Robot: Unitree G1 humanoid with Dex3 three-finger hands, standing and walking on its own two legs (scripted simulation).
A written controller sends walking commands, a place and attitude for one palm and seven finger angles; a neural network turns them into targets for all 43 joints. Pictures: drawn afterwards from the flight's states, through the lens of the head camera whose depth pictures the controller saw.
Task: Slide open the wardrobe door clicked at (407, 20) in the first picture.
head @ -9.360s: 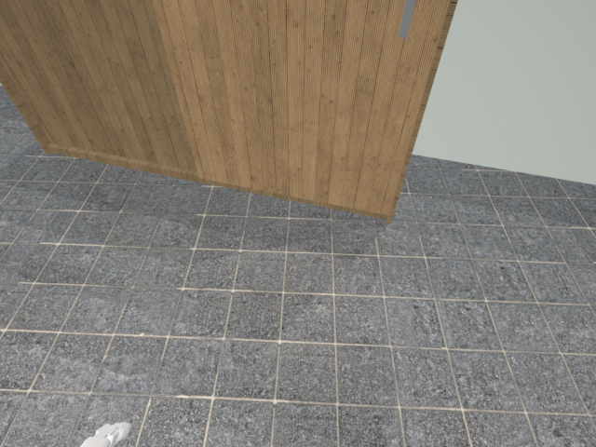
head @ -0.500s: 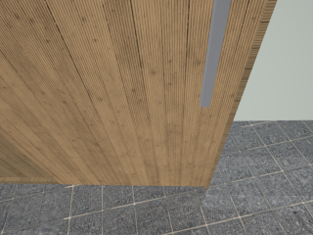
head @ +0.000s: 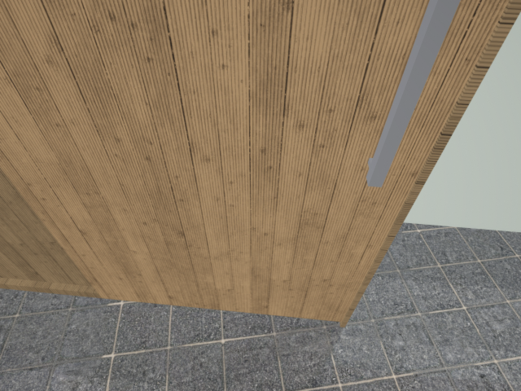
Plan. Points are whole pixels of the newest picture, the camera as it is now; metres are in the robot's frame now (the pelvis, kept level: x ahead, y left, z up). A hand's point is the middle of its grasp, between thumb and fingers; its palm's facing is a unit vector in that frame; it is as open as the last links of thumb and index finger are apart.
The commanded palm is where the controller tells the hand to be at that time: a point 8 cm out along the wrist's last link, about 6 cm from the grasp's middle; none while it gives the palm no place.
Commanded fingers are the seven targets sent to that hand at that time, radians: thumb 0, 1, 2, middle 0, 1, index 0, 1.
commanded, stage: come to a stop and stand still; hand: right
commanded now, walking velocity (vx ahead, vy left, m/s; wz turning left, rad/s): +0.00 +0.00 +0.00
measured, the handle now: (401, 95) +0.51 -0.17 +0.23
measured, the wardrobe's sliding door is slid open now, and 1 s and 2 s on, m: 0.00 0.00 0.00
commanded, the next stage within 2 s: look again from close up in 0.92 s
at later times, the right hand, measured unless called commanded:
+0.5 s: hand out of the picture -0.02 -0.13 -0.18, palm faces +0.07 +0.99 -0.13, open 7.4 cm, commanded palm none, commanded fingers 0.00 -0.90 -0.90 0.20 0.30 0.20 0.30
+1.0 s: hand out of the picture +0.03 -0.16 -0.18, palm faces +0.04 +0.98 -0.17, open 7.4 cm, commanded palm none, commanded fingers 0.00 -0.90 -0.90 0.20 0.30 0.20 0.30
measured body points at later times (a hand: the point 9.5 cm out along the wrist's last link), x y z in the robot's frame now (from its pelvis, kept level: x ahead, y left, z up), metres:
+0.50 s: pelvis +0.03 +0.01 +0.00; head +0.04 +0.00 +0.45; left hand +0.01 +0.22 -0.16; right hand -0.02 -0.18 -0.17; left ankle -0.05 +0.10 -0.74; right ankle +0.05 -0.14 -0.74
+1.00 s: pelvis +0.04 +0.00 +0.00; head +0.06 -0.01 +0.45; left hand +0.04 +0.22 -0.16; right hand +0.02 -0.22 -0.16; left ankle -0.05 +0.10 -0.74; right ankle +0.05 -0.14 -0.74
